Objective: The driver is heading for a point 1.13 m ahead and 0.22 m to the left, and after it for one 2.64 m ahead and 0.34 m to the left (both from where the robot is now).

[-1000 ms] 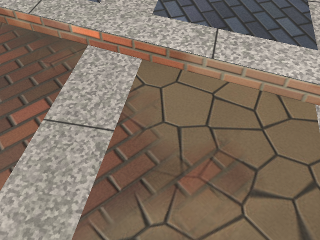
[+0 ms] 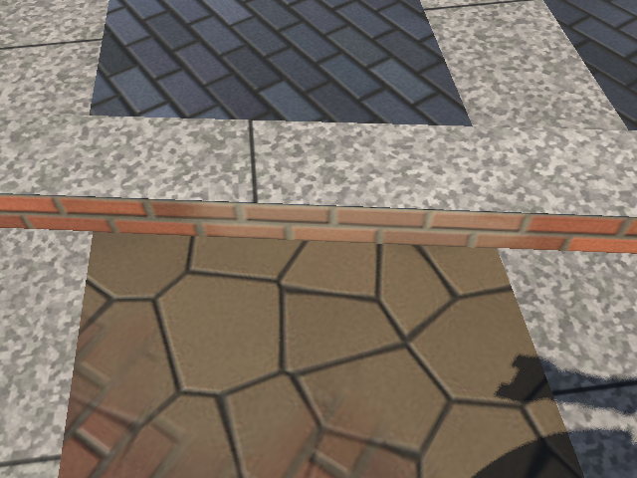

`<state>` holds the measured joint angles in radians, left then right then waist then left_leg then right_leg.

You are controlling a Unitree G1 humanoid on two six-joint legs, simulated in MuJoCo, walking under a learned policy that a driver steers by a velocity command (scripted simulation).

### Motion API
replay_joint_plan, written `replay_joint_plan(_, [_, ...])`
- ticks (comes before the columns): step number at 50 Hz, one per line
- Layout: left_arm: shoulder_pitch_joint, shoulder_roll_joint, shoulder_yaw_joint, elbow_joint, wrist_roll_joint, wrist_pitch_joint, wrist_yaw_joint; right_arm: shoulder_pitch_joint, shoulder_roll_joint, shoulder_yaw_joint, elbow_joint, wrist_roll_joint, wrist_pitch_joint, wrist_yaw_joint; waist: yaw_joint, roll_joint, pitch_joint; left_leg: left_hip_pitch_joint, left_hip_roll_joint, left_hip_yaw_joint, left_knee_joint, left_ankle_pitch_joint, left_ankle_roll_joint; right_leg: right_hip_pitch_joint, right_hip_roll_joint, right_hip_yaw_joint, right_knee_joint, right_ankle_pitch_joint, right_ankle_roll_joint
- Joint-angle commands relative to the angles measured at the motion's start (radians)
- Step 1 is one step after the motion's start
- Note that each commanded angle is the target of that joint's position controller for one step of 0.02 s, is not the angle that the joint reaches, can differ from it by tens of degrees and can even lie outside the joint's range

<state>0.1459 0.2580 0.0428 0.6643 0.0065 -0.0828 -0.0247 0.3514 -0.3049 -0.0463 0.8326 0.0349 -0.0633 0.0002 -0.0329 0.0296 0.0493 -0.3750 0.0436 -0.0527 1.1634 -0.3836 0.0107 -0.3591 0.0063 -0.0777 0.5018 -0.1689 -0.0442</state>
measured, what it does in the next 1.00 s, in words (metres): walks ahead, turning left: left foot, then right foot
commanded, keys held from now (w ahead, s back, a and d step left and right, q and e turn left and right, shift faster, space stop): w+q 0.56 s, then w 0.06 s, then w+e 0.38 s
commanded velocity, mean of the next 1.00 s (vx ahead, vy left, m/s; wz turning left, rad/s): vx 0.50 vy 0.00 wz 0.27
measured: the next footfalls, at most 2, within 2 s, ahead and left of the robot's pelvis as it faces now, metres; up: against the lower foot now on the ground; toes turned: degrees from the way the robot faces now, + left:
left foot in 0.42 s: +0.37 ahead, +0.17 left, +0.00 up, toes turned +16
right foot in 0.94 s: +0.72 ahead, +0.07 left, +0.00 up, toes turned +16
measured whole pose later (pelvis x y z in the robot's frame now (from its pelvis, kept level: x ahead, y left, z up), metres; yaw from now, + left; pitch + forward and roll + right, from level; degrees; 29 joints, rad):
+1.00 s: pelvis +0.56 +0.11 -0.01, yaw +15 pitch +2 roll +0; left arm 0.13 0.30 0.04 0.69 -0.01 -0.10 -0.05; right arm 0.30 -0.31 -0.05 0.78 -0.01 -0.06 -0.01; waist -0.03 0.00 0.03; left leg -0.13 -0.04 -0.03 0.88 -0.50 0.02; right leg -0.48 0.05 -0.02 0.58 -0.13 -0.08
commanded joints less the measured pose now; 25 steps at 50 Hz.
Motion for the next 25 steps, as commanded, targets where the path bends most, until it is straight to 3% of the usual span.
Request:
replay_joint_plan(1, [0.071,0.087,0.035,-0.008,0.009,-0.027,0.002,0.002,-0.080,-0.028,-0.077,0.000,0.005,-0.002,0.033,-0.137,-0.089,-0.230,0.095,-0.059,0.033,0.116,-0.005,0.257,-0.269,0.277,-0.321,0.058,-0.158])
replay_joint_plan(3, [0.058,0.096,0.042,0.017,0.005,-0.045,0.004,-0.006,-0.050,-0.025,-0.083,-0.002,0.028,-0.003,0.014,-0.109,-0.049,-0.233,0.099,-0.062,0.002,0.143,-0.018,0.204,-0.270,0.194,-0.364,0.141,-0.164])
replay_joint_plan(6, [0.070,0.120,0.052,0.048,0.010,-0.049,0.014,-0.078,-0.044,-0.025,-0.113,-0.009,0.035,-0.003,0.021,-0.085,-0.005,-0.305,0.096,-0.078,-0.118,0.269,-0.030,0.217,-0.261,0.090,-0.388,0.201,-0.157])
replay_joint_plan(10, [0.095,0.160,0.061,0.071,0.004,-0.036,0.028,-0.205,-0.024,-0.011,-0.153,-0.013,0.022,0.026,0.067,-0.062,0.029,-0.286,0.081,-0.007,-0.358,0.441,-0.019,0.255,-0.244,-0.029,-0.399,0.219,-0.132])
replay_joint_plan(15, [0.175,0.200,0.076,0.114,-0.020,-0.002,0.032,-0.349,-0.025,-0.005,-0.233,-0.012,0.021,0.056,0.115,-0.052,0.068,-0.339,0.062,0.062,-0.506,0.370,0.027,0.427,-0.294,-0.086,-0.340,0.291,-0.113])
replay_joint_plan(16, [0.177,0.209,0.079,0.118,-0.025,0.007,0.033,-0.357,-0.031,-0.008,-0.246,-0.012,0.022,0.061,0.109,-0.060,0.062,-0.330,0.049,0.081,-0.522,0.326,0.041,0.457,-0.301,-0.097,-0.306,0.362,-0.103])
replay_joint_plan(18, [0.163,0.240,0.086,0.114,-0.030,0.022,0.040,-0.319,-0.061,-0.024,-0.260,-0.014,0.028,0.065,0.066,-0.097,0.002,-0.219,-0.016,0.141,-0.528,0.224,0.080,0.488,-0.301,-0.125,-0.177,0.696,-0.081])
replay_joint_plan(19, [0.153,0.253,0.088,0.110,-0.034,0.031,0.043,-0.237,-0.091,-0.041,-0.247,-0.012,0.033,0.064,0.014,-0.112,-0.055,-0.107,-0.059,0.167,-0.529,0.180,0.104,0.484,-0.291,-0.139,-0.047,0.840,-0.069])
replay_joint_plan(20, [0.137,0.250,0.085,0.105,-0.040,0.037,0.046,-0.089,-0.137,-0.070,-0.213,-0.009,0.036,0.054,-0.072,-0.102,-0.134,0.102,-0.106,0.177,-0.586,0.214,0.139,0.412,-0.259,-0.166,0.152,0.858,-0.041])
replay_joint_plan(21, [0.146,0.218,0.070,0.090,-0.025,0.031,0.050,0.081,-0.213,-0.106,-0.170,-0.007,0.048,0.034,-0.147,-0.033,-0.223,0.414,-0.054,0.042,-0.609,0.248,0.188,0.182,-0.219,-0.166,0.440,0.609,0.006])
replay_joint_plan(22, [0.235,0.063,0.023,0.030,0.016,0.006,0.037,0.050,-0.328,-0.122,-0.175,-0.001,0.042,0.023,-0.016,0.242,-0.284,0.728,0.208,-0.525,-0.686,0.100,0.368,-0.288,-0.011,-0.097,0.800,-0.358,0.077])
replay_joint_plan(23, [0.151,0.129,0.025,0.018,-0.014,-0.035,0.024,0.073,-0.258,-0.097,-0.217,-0.013,0.022,0.030,-0.082,0.127,-0.434,0.792,0.295,-0.809,-0.845,-0.020,0.427,-0.398,0.025,0.161,0.918,-0.443,0.067])
replay_joint_plan(24, [0.046,0.183,0.039,-0.016,-0.052,-0.053,0.016,0.043,-0.197,-0.081,-0.204,-0.021,0.006,0.035,-0.098,0.070,-0.294,0.709,0.271,-0.667,-0.881,0.038,0.369,-0.479,-0.024,0.180,0.900,-0.342,0.046])
replay_joint_plan(25, [0.033,0.172,0.032,-0.022,-0.044,-0.063,0.021,-0.011,-0.170,-0.072,-0.205,-0.016,-0.001,0.034,-0.053,0.007,-0.195,0.563,0.228,-0.538,-0.877,0.130,0.334,-0.456,-0.067,0.172,0.812,-0.252,0.032])
Keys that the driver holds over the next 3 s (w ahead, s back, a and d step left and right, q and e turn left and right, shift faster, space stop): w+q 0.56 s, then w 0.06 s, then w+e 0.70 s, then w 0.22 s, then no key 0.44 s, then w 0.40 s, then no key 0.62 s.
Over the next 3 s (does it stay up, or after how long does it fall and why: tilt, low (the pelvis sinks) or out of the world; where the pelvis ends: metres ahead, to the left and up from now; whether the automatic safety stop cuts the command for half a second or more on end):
stays up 1.22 0.15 0.15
